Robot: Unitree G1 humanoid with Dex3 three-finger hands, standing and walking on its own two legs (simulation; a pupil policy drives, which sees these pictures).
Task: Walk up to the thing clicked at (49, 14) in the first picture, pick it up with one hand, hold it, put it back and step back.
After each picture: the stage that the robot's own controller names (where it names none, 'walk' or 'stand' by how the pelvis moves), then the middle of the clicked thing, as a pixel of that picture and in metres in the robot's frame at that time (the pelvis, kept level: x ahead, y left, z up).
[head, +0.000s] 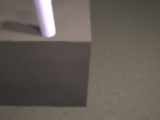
stand; (43, 10) +0.67 +0.18 +0.11
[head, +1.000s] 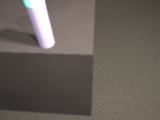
walk; (40, 20) +0.58 +0.19 +0.11
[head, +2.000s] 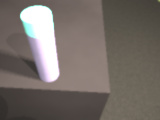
stand; (44, 50) +0.38 +0.14 +0.14
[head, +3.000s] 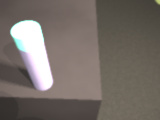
stand; (36, 61) +0.37 +0.16 +0.11
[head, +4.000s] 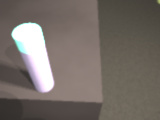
stand; (37, 63) +0.37 +0.16 +0.11
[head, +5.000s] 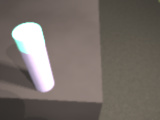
stand; (37, 62) +0.37 +0.16 +0.11
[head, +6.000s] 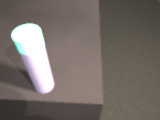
stand; (37, 64) +0.36 +0.16 +0.11
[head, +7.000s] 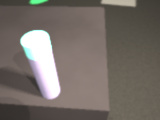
rise first; (44, 69) +0.35 +0.15 +0.11
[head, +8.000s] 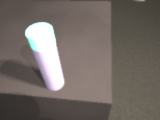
go down; (48, 61) +0.37 +0.15 +0.11
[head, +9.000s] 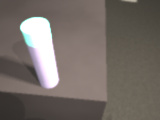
go down; (43, 58) +0.38 +0.14 +0.12
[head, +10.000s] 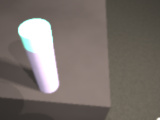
go down; (43, 62) +0.36 +0.13 +0.12
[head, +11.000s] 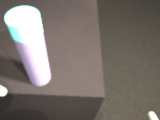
close in; (33, 53) +0.37 +0.14 +0.14
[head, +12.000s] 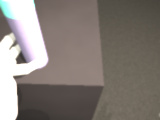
close; (28, 34) +0.42 +0.16 +0.16
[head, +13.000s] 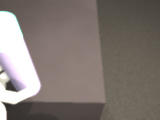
lift; (16, 63) +0.33 +0.18 +0.16
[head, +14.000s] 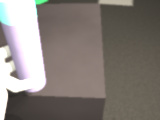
lift; (25, 48) +0.31 +0.15 +0.25
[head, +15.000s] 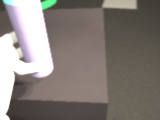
lift; (31, 32) +0.33 +0.13 +0.28
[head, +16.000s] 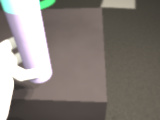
hold; (30, 39) +0.32 +0.13 +0.27
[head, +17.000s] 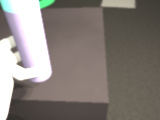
hold; (29, 38) +0.32 +0.13 +0.27
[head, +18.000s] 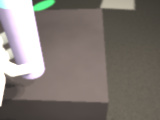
crouch; (22, 34) +0.32 +0.15 +0.28
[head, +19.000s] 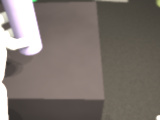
lower; (20, 10) +0.42 +0.16 +0.28
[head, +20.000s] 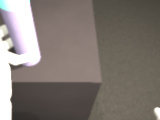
lower; (21, 29) +0.44 +0.16 +0.16
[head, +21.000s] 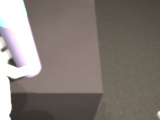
lower; (20, 42) +0.40 +0.17 +0.16
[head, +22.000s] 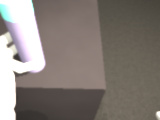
lower; (25, 37) +0.41 +0.16 +0.16
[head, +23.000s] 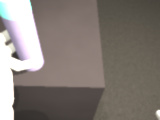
lower; (24, 35) +0.41 +0.16 +0.16
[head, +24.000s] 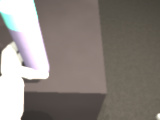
open; (30, 44) +0.39 +0.15 +0.16
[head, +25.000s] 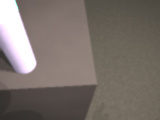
sink last; (12, 38) +0.41 +0.16 +0.16
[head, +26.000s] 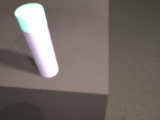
sink last; (40, 46) +0.41 +0.16 +0.16
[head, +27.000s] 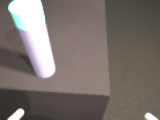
stand; (37, 44) +0.39 +0.15 +0.16
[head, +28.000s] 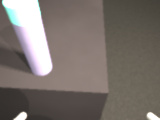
stand; (33, 41) +0.39 +0.16 +0.17
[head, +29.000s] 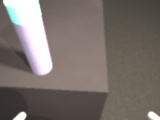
stand; (33, 40) +0.40 +0.16 +0.17
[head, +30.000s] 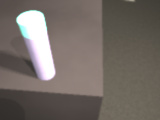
stand; (39, 50) +0.41 +0.16 +0.12
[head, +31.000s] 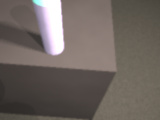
walk; (49, 21) +0.46 +0.11 +0.14
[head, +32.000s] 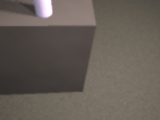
walk; out of the picture +0.66 +0.19 +0.13
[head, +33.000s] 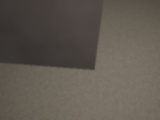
stand; out of the picture +1.00 +0.13 +0.13
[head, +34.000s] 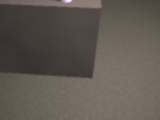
stand; out of the picture +0.99 +0.11 +0.11
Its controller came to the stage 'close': yes
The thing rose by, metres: 0.18
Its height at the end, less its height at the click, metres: +0.00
